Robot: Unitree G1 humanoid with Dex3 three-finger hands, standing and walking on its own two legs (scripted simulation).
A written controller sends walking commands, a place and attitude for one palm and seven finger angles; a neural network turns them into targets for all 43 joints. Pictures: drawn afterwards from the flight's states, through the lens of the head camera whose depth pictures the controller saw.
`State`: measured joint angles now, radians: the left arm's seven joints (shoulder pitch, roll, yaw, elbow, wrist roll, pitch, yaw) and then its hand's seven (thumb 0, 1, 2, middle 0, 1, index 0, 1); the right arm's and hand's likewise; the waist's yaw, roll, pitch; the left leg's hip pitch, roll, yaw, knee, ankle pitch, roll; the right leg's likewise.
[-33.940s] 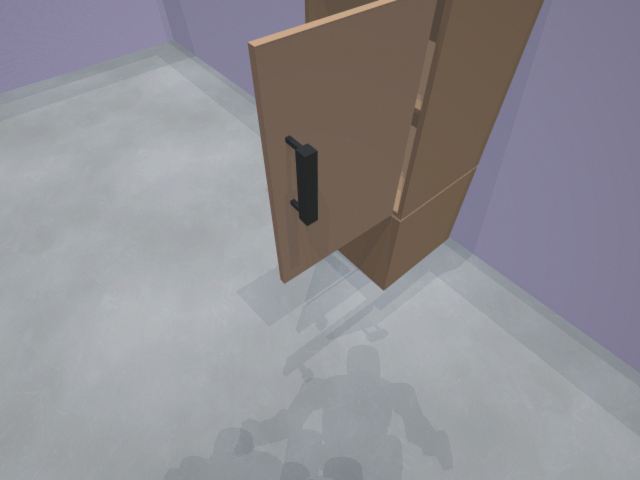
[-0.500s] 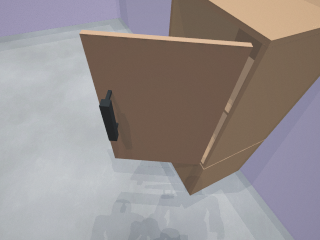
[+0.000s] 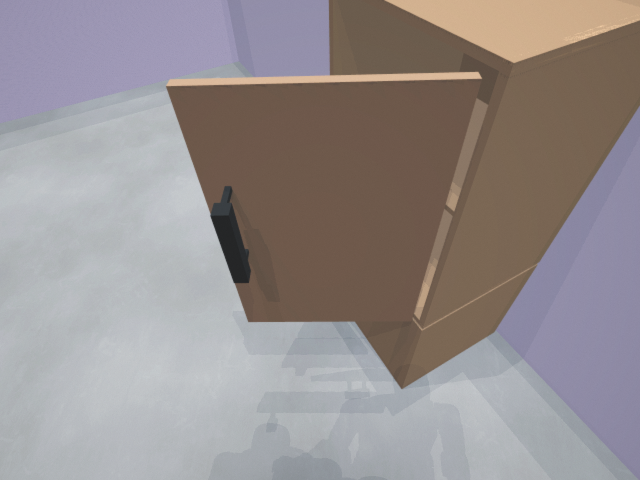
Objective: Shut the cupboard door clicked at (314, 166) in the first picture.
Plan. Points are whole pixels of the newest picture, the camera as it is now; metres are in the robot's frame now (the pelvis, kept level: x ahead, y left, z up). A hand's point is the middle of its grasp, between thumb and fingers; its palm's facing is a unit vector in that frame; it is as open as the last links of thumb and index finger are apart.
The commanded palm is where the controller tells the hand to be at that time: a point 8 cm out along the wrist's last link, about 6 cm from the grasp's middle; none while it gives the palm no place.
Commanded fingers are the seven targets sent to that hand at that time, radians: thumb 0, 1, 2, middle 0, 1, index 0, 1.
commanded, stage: come to a stop and stand still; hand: left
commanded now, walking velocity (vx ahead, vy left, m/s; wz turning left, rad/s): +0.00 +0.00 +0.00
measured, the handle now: (235, 236) +0.48 +0.17 +0.00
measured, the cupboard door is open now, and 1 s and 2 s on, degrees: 60 60 60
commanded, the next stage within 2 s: look again from close up in 0.02 s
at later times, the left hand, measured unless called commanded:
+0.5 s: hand out of the picture +0.06 +0.17 -0.17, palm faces -0.01 -0.97 -0.24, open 7.3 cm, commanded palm none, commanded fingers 0.00 0.90 0.90 -0.20 -0.30 -0.20 -0.30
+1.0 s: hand (207, 436) +0.18 +0.16 -0.03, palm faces +0.06 -1.00 -0.04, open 6.7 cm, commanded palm +0.13 +0.22 -0.06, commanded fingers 0.00 0.90 0.90 -0.47 -0.60 -0.47 -0.60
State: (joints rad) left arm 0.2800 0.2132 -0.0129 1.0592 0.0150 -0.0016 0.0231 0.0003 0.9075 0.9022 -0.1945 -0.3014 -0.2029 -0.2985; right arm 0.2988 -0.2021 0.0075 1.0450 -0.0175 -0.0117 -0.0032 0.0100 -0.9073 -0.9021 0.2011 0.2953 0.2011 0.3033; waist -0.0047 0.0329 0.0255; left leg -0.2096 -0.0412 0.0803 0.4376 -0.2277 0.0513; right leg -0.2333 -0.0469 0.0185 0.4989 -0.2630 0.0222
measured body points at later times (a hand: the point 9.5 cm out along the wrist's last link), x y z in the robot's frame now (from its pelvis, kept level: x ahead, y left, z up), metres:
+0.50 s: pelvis +0.02 -0.02 +0.00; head +0.04 -0.03 +0.45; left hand +0.06 +0.22 -0.15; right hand +0.08 -0.27 -0.15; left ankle +0.01 +0.09 -0.74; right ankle +0.00 -0.14 -0.74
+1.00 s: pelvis -0.01 -0.04 -0.07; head +0.02 -0.04 +0.38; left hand +0.17 +0.21 -0.03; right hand +0.18 -0.29 -0.14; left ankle +0.01 +0.09 -0.74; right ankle +0.00 -0.13 -0.74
